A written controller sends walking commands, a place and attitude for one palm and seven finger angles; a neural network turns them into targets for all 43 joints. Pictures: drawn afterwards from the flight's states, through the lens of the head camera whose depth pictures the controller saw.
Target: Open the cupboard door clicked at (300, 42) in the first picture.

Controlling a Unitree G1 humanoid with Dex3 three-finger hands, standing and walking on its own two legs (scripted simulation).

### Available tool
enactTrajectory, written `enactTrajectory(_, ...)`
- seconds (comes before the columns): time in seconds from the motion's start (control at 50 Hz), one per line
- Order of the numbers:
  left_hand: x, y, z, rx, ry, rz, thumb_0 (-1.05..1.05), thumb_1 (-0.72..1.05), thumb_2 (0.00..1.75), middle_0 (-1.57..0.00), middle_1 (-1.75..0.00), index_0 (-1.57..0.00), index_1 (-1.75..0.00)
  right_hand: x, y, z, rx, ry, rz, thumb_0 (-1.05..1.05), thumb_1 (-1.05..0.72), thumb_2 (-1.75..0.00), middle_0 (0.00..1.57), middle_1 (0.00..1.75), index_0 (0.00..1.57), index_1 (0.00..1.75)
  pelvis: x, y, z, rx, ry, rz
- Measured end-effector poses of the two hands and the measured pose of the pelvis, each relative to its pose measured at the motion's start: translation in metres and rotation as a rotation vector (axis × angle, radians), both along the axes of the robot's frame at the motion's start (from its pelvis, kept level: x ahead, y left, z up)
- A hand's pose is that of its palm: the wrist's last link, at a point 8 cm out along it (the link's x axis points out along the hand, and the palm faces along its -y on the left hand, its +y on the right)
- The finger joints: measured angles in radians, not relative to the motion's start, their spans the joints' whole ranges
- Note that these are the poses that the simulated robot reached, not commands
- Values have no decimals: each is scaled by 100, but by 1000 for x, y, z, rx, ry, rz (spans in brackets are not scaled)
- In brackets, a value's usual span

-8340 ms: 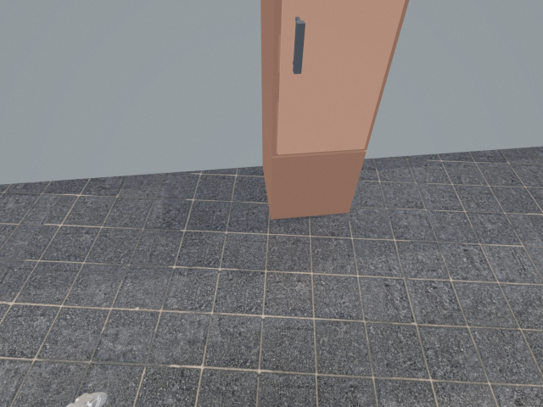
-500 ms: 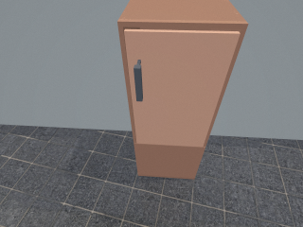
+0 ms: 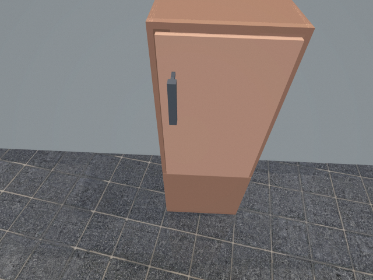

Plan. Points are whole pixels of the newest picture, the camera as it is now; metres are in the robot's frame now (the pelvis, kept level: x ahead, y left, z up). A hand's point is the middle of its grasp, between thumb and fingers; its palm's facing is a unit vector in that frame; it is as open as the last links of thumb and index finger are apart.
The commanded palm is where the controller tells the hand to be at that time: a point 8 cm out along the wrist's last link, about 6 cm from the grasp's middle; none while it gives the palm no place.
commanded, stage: come to a stop and stand still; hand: left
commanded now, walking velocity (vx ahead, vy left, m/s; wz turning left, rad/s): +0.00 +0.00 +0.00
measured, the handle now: (173, 98) +0.56 +0.07 +0.08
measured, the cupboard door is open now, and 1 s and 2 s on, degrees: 0 0 0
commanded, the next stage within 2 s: look again from close up in 0.68 s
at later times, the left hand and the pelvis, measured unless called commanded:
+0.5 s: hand out of the picture +0.04 +0.15 -0.18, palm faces +0.01 -0.98 -0.18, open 7.3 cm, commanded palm none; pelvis +0.04 -0.02 +0.00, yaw +0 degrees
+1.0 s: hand out of the picture +0.05 +0.13 -0.18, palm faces +0.02 -0.98 -0.18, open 7.3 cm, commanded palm none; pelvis +0.05 -0.04 +0.00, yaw +0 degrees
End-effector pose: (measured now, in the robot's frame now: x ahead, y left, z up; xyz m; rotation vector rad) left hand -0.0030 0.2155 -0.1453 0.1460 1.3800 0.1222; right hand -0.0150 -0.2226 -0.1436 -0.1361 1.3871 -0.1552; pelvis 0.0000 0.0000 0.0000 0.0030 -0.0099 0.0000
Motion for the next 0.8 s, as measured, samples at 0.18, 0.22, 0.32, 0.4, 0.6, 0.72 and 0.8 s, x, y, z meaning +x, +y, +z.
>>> enactTrajectory(0.18, 25, 0, 1, 17, -19, 0, 1, 92, 90, -20, -30, -20, -30, 23, 4, -2, 15, -16, 0, 1, -91, -90, 20, 30, 20, 30, 15, -5, 0, -1, 0, -2)
enactTrajectory(0.22, 29, -1, 1, 18, -22, 1, 1, 92, 90, -20, -30, -20, -30, 28, 1, -2, 12, -18, 2, 1, -92, -90, 20, 30, 20, 30, 19, -6, 0, -2, 0, -2)
enactTrajectory(0.32, 36, -4, 0, 15, -17, 1, 1, 92, 90, -20, -30, -20, -30, 40, -6, -1, -2, -29, 4, 1, -92, -90, 20, 30, 20, 30, 26, -9, 0, -2, 2, -5)
enactTrajectory(0.4, 39, -7, -1, 13, -9, 4, 1, 92, 90, -20, -30, -20, -30, 49, -10, 0, -9, -34, 9, 1, -91, -90, 20, 30, 20, 30, 31, -12, 0, -2, 2, -4)
enactTrajectory(0.6, 44, -16, -1, 10, 7, 10, 1, 92, 90, -20, -30, -20, -30, 60, -18, 0, -15, -30, 12, 1, -91, -90, 20, 30, 20, 30, 41, -19, 1, -1, -1, -5)
enactTrajectory(0.72, 45, -21, 0, 11, 10, 15, 1, 92, 90, -20, -30, -20, -30, 59, -21, -1, -8, -14, 13, 1, -91, -90, 20, 30, 20, 30, 44, -25, 1, 0, -1, -3)
enactTrajectory(0.8, 46, -25, 0, 10, 13, 16, 1, 92, 90, -20, -30, -20, -30, 57, -23, -1, -2, -1, 10, 1, -91, -90, 20, 30, 20, 30, 46, -28, 1, 0, 1, -2)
